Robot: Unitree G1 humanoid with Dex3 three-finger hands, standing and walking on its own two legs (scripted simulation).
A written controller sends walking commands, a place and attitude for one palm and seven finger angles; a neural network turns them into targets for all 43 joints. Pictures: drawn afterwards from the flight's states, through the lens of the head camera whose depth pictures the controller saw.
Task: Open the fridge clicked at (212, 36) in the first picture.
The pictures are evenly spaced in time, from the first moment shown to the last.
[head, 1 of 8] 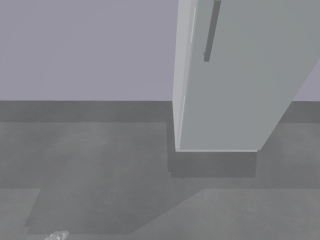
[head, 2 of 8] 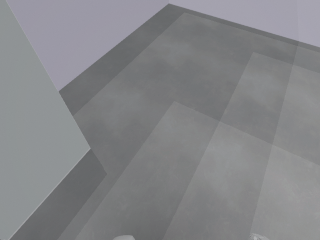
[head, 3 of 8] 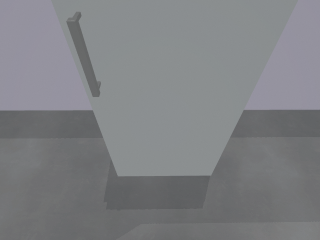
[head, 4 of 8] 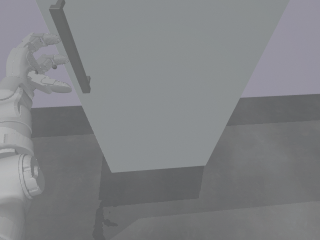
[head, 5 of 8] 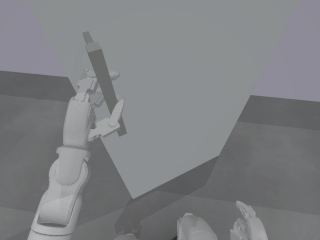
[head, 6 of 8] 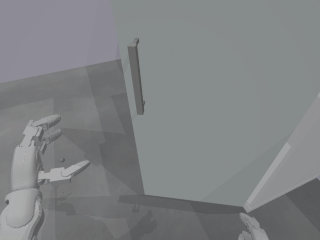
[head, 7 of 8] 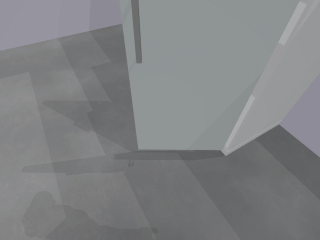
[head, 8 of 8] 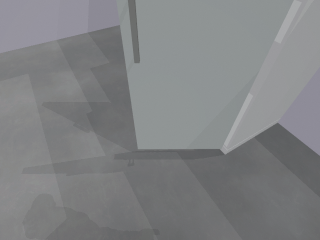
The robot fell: no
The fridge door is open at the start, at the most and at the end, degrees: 0 70 60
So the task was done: yes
